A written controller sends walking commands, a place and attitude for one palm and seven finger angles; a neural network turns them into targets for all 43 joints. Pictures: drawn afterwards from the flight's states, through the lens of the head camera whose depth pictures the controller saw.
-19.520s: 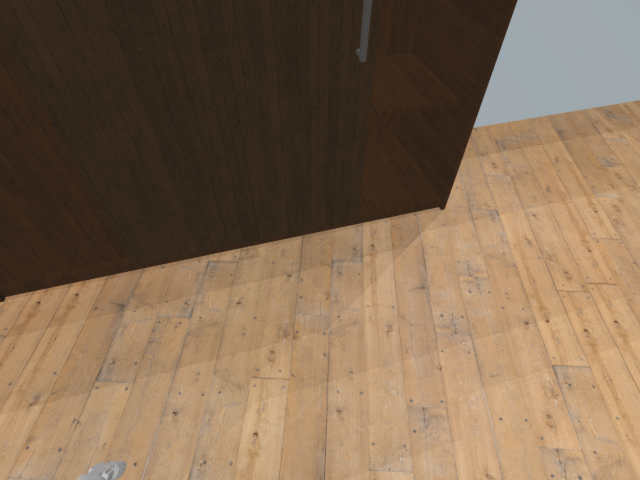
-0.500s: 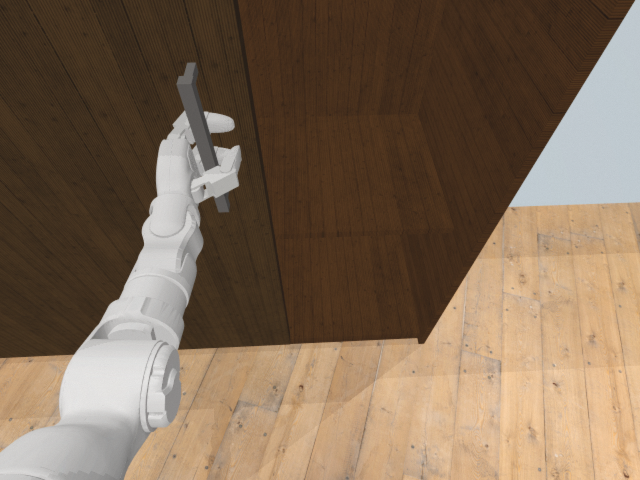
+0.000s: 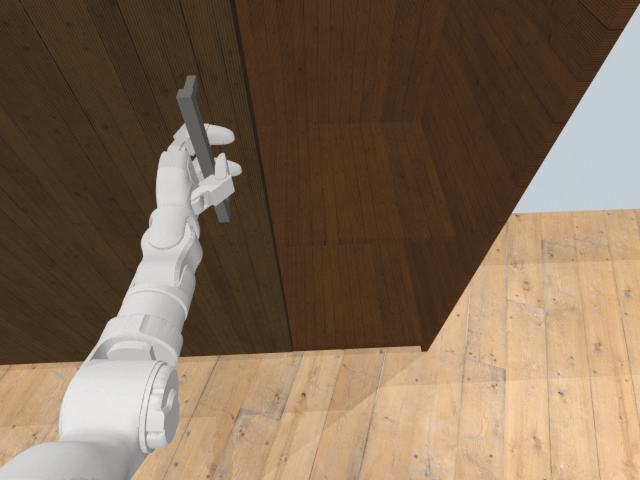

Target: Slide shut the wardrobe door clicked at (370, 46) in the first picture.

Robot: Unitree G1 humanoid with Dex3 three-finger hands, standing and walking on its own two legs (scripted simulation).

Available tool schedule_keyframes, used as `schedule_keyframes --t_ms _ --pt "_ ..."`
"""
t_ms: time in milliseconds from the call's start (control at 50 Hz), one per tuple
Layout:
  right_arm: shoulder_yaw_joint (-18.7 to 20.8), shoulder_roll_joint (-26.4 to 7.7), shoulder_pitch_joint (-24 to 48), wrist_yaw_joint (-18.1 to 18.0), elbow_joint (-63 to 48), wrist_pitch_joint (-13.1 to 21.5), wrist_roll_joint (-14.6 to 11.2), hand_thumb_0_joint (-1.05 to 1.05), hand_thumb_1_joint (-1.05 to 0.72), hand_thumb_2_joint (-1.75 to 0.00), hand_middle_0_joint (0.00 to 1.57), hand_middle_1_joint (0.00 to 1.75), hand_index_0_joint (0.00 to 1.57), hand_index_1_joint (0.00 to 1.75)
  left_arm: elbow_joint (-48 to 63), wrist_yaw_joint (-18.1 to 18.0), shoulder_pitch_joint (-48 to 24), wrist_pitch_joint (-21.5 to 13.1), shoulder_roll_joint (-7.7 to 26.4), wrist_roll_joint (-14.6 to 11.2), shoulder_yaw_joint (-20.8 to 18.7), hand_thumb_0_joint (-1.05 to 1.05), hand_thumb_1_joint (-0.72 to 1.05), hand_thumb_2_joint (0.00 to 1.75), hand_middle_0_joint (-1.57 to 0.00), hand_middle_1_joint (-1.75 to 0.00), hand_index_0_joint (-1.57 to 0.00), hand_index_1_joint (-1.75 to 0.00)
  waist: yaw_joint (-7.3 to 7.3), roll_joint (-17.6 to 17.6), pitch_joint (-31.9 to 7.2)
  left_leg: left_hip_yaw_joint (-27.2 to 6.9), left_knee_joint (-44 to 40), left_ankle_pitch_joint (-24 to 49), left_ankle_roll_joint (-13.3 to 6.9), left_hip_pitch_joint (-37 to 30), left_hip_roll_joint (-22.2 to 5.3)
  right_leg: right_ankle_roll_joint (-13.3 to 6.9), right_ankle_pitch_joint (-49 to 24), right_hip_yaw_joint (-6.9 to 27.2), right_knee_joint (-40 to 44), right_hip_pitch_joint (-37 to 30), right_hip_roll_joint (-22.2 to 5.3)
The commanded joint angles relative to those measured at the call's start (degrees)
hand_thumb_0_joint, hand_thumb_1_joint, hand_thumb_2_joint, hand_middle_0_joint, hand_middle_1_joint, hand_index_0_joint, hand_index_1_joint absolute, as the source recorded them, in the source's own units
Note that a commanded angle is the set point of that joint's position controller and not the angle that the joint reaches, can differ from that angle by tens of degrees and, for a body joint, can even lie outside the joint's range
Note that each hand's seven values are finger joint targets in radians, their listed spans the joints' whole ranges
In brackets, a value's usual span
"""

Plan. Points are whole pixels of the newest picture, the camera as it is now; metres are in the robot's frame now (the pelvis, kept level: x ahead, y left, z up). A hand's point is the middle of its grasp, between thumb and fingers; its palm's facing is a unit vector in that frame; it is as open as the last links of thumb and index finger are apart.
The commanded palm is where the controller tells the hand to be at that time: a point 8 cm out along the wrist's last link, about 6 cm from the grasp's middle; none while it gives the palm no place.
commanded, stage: grip the handle and tug to test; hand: left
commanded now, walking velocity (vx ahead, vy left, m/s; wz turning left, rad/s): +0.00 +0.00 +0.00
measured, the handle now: (209, 157) +0.51 +0.13 +0.11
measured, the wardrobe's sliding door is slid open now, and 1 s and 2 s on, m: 0.41 0.41 0.41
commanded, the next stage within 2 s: tug the door sideways, standing still in 0.28 s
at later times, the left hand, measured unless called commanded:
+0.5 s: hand (224, 187) +0.45 +0.10 +0.12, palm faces +0.00 -1.00 -0.01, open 5.6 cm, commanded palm +0.43 +0.14 +0.12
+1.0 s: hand (229, 184) +0.46 +0.10 +0.11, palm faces +0.08 -1.00 -0.03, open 5.5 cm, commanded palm +0.43 +0.09 +0.12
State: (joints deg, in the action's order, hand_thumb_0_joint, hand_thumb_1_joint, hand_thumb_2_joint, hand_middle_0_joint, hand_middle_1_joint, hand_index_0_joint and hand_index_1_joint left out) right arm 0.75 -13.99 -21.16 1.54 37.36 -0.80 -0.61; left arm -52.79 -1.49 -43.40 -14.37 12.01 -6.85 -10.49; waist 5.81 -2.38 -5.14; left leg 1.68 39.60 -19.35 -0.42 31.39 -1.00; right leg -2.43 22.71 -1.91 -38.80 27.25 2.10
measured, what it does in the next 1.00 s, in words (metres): stands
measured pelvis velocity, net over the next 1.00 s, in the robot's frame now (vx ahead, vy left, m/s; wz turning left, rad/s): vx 0.01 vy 0.01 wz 0.06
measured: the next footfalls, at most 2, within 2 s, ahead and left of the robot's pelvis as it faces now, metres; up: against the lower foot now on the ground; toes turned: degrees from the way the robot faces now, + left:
none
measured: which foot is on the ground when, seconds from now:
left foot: down 0.00-1.00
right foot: down 0.00-1.00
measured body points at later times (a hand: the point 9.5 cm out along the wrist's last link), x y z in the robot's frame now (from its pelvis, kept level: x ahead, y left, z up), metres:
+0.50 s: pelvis +0.04 +0.01 +0.01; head +0.08 -0.01 +0.46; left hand +0.45 +0.16 +0.12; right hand +0.13 -0.25 -0.11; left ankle +0.00 +0.12 -0.72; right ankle -0.04 -0.09 -0.72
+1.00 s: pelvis +0.01 +0.01 +0.00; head +0.07 +0.00 +0.45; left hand +0.45 +0.15 +0.12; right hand +0.08 -0.23 -0.13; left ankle +0.00 +0.12 -0.72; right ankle -0.04 -0.09 -0.72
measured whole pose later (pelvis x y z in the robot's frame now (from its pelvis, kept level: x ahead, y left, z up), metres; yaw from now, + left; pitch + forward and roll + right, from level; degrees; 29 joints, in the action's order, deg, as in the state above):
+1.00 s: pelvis +0.01 +0.01 +0.00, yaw +3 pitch +11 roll -1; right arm 1.4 -12.5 -20.3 3.4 40.0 1.7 0.4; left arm -45.5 -10.7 -41.8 -10.8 6.1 -7.4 -0.5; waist 3.1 -2.9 -4.8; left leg -1.4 39.8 -19.7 -1.1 31.0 1.4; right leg -1.4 23.7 -3.3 -37.8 25.1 0.7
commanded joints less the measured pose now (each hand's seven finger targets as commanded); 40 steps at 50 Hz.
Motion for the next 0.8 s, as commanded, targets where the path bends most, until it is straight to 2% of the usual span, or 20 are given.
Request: schedule_keyframes --t_ms 0,20,80,120,140,200,240,360,380,400,420,460,500,540,560,620,680,740,760,780 --pt "2.6 -7.7 -3.1 0.1 -6.3 2.0 -0.4 0.0 -0.9 -0.9 0.2 0.3 0.2 0.3 18.7 1.6 -18.1 -4.0 6.2 -0.1 0.1 0.0 0.9 0.9 -0.45 -1.4 -0.45 -1.4 -1.07 1.8 -24.3 -1.5 -0.5 28.2 -2.1 -19.6 1.8 1.4 -36.0 0.7 3.2 -7.4 0.9" --pt "2.5 -7.3 -2.6 0.2 -6.8 2.0 -0.5 0.0 -0.9 -0.9 0.2 0.3 0.2 0.3 20.1 1.8 -17.0 -3.7 4.5 -0.4 1.5 0.0 0.9 0.9 -0.45 -1.4 -0.45 -1.4 -0.98 2.2 -23.6 -1.1 -0.7 28.3 -2.2 -19.3 2.0 1.6 -37.6 0.8 3.4 -8.2 0.9" --pt "2.4 -7.6 -2.0 0.2 -7.6 1.9 -0.7 0.0 -0.9 -0.9 0.2 0.3 0.2 0.3 22.4 1.8 -12.1 -2.4 6.1 -0.8 -0.1 0.0 0.9 0.9 -0.45 -1.4 -0.45 -1.4 -1.91 3.6 -22.4 -0.6 -1.2 28.3 -2.3 -17.7 2.1 1.9 -40.5 1.0 3.7 -10.7 0.5" --pt "2.4 -7.4 -1.6 0.0 -8.0 1.7 -0.8 0.0 -0.9 -0.9 0.2 0.3 0.2 0.3 24.3 2.0 -10.8 -1.4 5.6 -0.8 0.6 0.0 0.9 0.9 -0.45 -1.4 -0.45 -1.4 -1.83 3.3 -21.5 -0.3 -1.5 28.6 -2.3 -17.7 2.1 2.0 -41.8 1.0 4.0 -11.3 0.3" --pt "2.4 -7.1 -1.1 0.1 -8.4 1.8 -0.9 0.0 -0.9 -0.9 0.2 0.3 0.2 0.3 26.0 2.1 -9.8 -1.0 3.9 -0.8 2.0 0.0 0.9 0.9 -0.45 -1.4 -0.45 -1.4 -1.75 2.1 -21.4 -0.2 -1.7 29.1 -2.3 -18.7 2.0 2.0 -41.6 0.9 4.1 -10.8 0.4" --pt "2.5 -7.3 -0.8 0.0 -8.7 1.7 -0.9 0.0 -0.9 -0.9 0.2 0.3 0.2 0.3 28.7 1.8 -4.4 0.4 5.7 -1.2 0.0 0.0 0.9 0.9 -0.45 -1.4 -0.45 -1.4 -2.83 3.9 -21.9 -0.1 -1.9 32.2 -2.2 -19.1 1.9 2.3 -45.7 0.8 4.1 -13.3 0.0" --pt "2.4 -6.7 0.2 0.1 -9.7 2.1 -1.1 0.0 -0.9 -0.9 0.2 0.3 0.2 0.3 33.2 2.0 -1.3 1.1 3.2 -1.6 1.7 0.0 0.9 0.9 -0.45 -1.4 -0.45 -1.4 -3.33 2.6 -22.6 0.2 -2.2 34.5 -2.1 -20.3 1.9 2.4 -47.9 0.6 4.2 -14.7 -0.3" --pt "2.5 -6.6 1.8 0.1 -10.2 2.3 -0.9 0.0 -0.9 -0.9 0.2 0.3 0.2 0.3 39.3 0.8 3.7 2.5 2.3 -1.0 3.3 0.0 0.9 0.9 -0.45 -1.4 -0.45 -1.4 -3.69 2.5 -20.9 0.0 -3.2 36.2 -1.8 -22.0 1.4 2.1 -45.9 0.2 5.2 -14.9 -0.2" --pt "2.3 -7.1 1.6 -0.2 -9.1 2.1 -1.0 0.0 -0.9 -0.9 0.2 0.3 0.2 0.3 37.1 0.2 -0.9 2.8 5.0 -0.6 1.6 0.0 0.9 0.9 -0.45 -1.4 -0.45 -1.4 -2.49 3.6 -18.3 -0.2 -3.3 33.8 -1.8 -21.0 1.4 2.1 -44.6 0.3 5.5 -13.3 -0.2" --pt "2.3 -7.1 1.2 -0.5 -8.3 1.8 -0.8 0.0 -0.9 -0.9 0.2 0.3 0.2 0.3 36.3 -0.1 -5.7 2.8 5.7 0.0 1.7 0.0 0.9 0.9 -0.45 -1.4 -0.45 -1.4 -1.62 3.2 -17.3 -0.4 -3.3 33.0 -1.8 -20.9 1.3 2.1 -43.0 0.3 5.4 -12.0 0.0" --pt "2.3 -6.7 1.3 -0.6 -8.0 1.7 -0.7 0.0 -0.9 -0.9 0.2 0.3 0.2 0.3 35.7 -0.2 -8.6 2.9 3.3 0.1 3.5 0.0 0.9 0.9 -0.45 -1.4 -0.45 -1.4 -0.94 1.4 -17.2 -0.4 -2.8 33.7 -1.8 -21.9 1.4 2.1 -42.5 0.4 5.5 -10.6 0.0" --pt "2.5 -6.7 0.5 -0.8 -6.5 1.7 -0.5 0.0 -0.9 -0.9 0.2 0.3 0.2 0.3 33.9 -0.9 -14.8 3.4 0.7 0.1 5.7 0.0 0.9 0.9 -0.45 -1.4 -0.45 -1.4 0.61 1.8 -17.3 -1.0 -1.7 35.8 -1.8 -23.4 1.3 2.0 -42.0 0.3 5.5 -8.4 0.1" --pt "2.8 -6.5 -0.3 -0.6 -5.7 1.8 -0.2 0.0 -0.9 -0.9 0.2 0.3 0.2 0.3 32.0 -1.3 -14.7 3.9 -1.3 0.3 6.7 0.0 0.9 0.9 -0.45 -1.4 -0.45 -1.4 0.37 1.0 -20.6 -1.5 -0.6 40.7 -1.7 -25.3 1.3 2.1 -44.7 0.1 4.5 -8.2 0.0" --pt "3.0 -6.4 -0.4 -0.4 -5.2 2.0 -0.1 0.0 -0.9 -0.9 0.2 0.3 0.2 0.3 32.0 -1.6 -16.5 3.6 -3.6 0.7 9.1 0.0 0.9 0.9 -0.45 -1.4 -0.45 -1.4 0.79 1.2 -22.0 -2.3 -0.5 41.8 -1.5 -26.5 1.1 2.1 -43.2 -0.2 4.2 -7.1 0.0" --pt "3.0 -6.4 -0.7 -0.3 -4.8 2.1 0.1 0.0 -0.9 -0.9 0.2 0.3 0.2 0.3 31.2 -1.9 -17.2 3.4 -4.3 0.8 9.5 0.0 0.9 0.9 -0.45 -1.4 -0.45 -1.4 1.08 2.3 -21.8 -2.5 -0.3 41.4 -1.6 -26.6 1.1 2.0 -42.2 -0.3 4.3 -6.5 0.2" --pt "3.1 -6.1 -0.2 0.0 -4.4 2.5 0.2 0.0 -0.9 -0.9 0.2 0.3 0.2 0.3 30.0 -2.5 -20.1 1.8 -7.7 1.3 12.7 0.0 0.9 0.9 -0.45 -1.4 -0.45 -1.4 1.76 1.6 -21.2 -3.4 -0.7 37.4 -1.3 -27.4 0.9 1.7 -36.1 -0.7 4.6 -3.6 0.5" --pt "2.9 -5.9 -0.3 0.4 -3.9 3.0 0.4 0.0 -0.9 -0.9 0.2 0.3 0.2 0.3 28.9 -2.9 -22.2 0.4 -10.0 1.7 15.1 0.0 0.9 0.9 -0.45 -1.4 -0.45 -1.4 2.02 0.1 -21.7 -4.0 -0.4 37.6 -1.3 -28.1 1.0 1.4 -34.8 -0.7 4.2 -2.2 0.6" --pt "3.0 -6.0 -0.9 0.7 -3.7 3.4 0.5 0.0 -0.9 -0.9 0.2 0.3 0.2 0.3 27.7 -2.6 -23.7 -0.1 -11.7 1.7 16.9 0.0 0.9 0.9 -0.45 -1.4 -0.45 -1.4 2.44 0.4 -22.6 -4.7 0.3 39.1 -1.2 -29.3 0.7 1.4 -34.4 -0.8 3.9 -0.7 0.8" --pt "2.9 -6.0 -1.1 0.9 -3.5 3.4 0.5 0.0 -0.9 -0.9 0.2 0.3 0.2 0.3 26.7 -2.5 -24.1 -0.2 -12.4 1.7 17.5 0.0 0.9 0.9 -0.45 -1.4 -0.45 -1.4 2.69 2.1 -22.2 -4.9 0.2 38.4 -1.4 -28.6 0.7 1.4 -34.0 -0.9 3.9 -0.7 0.9" --pt "3.0 -6.0 -1.1 1.0 -3.5 3.6 0.5 0.0 -0.9 -0.9 0.2 0.3 0.2 0.3 26.9 -2.6 -25.1 -0.5 -12.8 1.7 17.9 0.0 0.9 0.9 -0.45 -1.4 -0.45 -1.4 2.8 1.1 -22.3 -4.9 0.3 38.1 -1.3 -28.8 0.8 1.4 -33.9 -0.9 3.7 -0.1 1.0"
